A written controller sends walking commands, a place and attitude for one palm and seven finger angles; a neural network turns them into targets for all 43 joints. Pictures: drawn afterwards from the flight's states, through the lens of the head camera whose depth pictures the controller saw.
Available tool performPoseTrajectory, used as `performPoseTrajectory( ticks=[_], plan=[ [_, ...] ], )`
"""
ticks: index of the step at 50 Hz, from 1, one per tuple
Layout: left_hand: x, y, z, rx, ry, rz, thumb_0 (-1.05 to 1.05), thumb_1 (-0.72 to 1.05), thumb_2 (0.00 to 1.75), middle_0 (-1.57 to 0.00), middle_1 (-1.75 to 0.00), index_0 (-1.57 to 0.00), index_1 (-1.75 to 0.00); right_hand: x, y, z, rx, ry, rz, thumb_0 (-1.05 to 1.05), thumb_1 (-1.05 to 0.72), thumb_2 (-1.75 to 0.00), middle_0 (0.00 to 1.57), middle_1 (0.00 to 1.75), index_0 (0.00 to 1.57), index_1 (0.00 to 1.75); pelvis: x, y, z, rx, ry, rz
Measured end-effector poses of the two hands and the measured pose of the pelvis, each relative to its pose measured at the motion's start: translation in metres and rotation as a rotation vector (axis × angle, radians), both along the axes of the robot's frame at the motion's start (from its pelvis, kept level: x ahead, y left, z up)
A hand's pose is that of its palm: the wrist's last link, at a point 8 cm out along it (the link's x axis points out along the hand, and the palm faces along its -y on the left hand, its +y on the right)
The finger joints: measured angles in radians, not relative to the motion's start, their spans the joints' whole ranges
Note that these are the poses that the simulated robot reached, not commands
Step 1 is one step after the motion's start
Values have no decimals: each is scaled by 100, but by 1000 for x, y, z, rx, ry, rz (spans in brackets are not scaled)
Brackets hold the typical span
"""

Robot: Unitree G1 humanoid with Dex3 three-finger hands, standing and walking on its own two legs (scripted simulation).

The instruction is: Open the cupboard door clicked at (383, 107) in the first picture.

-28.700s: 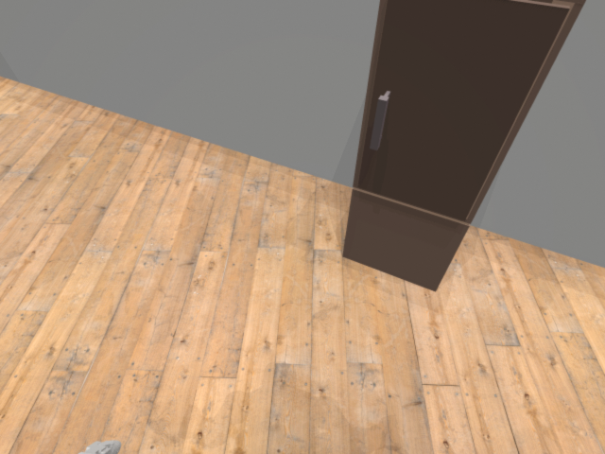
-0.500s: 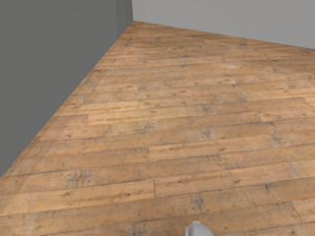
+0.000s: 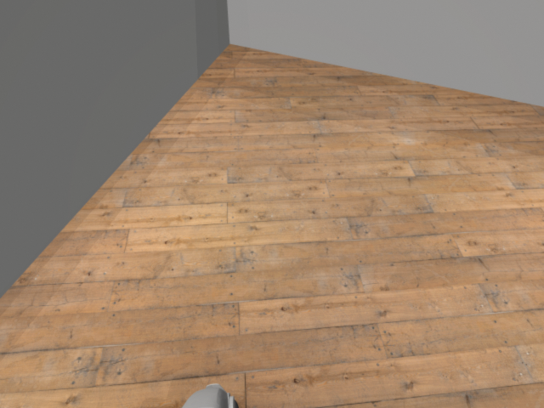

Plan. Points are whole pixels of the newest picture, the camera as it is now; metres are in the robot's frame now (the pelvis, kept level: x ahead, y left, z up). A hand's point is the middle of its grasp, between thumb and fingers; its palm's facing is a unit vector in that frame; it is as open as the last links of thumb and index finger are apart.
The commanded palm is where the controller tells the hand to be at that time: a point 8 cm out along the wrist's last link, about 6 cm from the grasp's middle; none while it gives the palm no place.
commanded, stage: turn to face it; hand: left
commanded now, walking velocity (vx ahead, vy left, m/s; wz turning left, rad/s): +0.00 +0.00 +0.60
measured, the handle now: out of the picture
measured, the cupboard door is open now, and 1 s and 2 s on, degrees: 51 51 51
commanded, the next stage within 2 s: none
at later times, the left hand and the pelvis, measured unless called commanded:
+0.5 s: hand out of the picture +0.14 +0.17 -0.15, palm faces +0.28 -0.92 -0.29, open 7.4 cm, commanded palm none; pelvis +0.10 -0.06 +0.00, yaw +17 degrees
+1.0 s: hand out of the picture +0.10 +0.17 -0.16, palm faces +0.57 -0.78 -0.27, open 7.4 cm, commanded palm none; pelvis +0.14 -0.07 +0.00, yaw +35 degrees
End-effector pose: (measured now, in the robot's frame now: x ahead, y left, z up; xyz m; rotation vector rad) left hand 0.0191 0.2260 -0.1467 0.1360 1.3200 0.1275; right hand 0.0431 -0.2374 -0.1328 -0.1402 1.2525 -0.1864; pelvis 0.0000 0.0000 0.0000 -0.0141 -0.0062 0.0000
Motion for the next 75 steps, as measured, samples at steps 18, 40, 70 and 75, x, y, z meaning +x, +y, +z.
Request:
performPoseTrajectory(
  ticks=[18,40,70,75],
  plan=[
    [106,9,20,89,-150,157,1,91,90,-20,-30,-19,-30,148,-15,-4,-8,-37,233,1,-91,-90,20,30,20,30,72,-28,-3,-11,47,185],
    [19,-35,-10,56,25,494,1,91,90,-20,-30,-20,-30,312,13,8,-47,-144,596,1,-91,-90,20,30,20,30,125,-48,-15,27,36,497],
    [7,-105,-2,62,-56,868,1,90,90,-20,-30,-20,-30,399,75,5,-21,-91,959,1,-91,-90,20,30,20,30,173,-75,-11,9,43,894],
    [-18,-104,-7,57,13,942,1,91,90,-20,-30,-20,-30,401,97,12,-36,-123,1031,1,-91,-90,20,30,20,30,174,-74,-9,0,48,945]
  ],
)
